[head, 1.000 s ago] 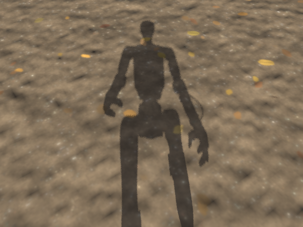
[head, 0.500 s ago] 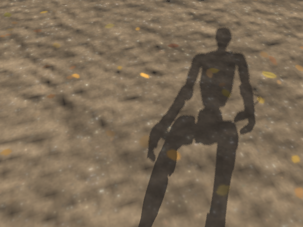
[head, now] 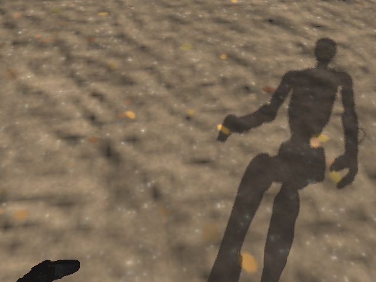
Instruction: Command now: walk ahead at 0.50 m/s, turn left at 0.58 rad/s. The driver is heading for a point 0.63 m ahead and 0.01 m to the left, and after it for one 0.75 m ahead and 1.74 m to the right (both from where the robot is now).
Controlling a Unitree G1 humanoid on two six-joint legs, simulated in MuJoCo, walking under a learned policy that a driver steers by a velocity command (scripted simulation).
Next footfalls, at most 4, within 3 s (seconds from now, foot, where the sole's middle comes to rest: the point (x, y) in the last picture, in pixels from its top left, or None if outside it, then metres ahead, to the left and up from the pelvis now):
0.14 right None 0.27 -0.14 -0.78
0.64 left None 0.47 0.17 -0.78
1.18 right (175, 195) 0.80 -0.02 -0.78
1.64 left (133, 139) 1.09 0.16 -0.78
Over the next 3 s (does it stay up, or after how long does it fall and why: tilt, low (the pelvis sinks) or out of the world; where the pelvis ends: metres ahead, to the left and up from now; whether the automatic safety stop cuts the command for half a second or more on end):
stays up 1.46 -0.28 0.00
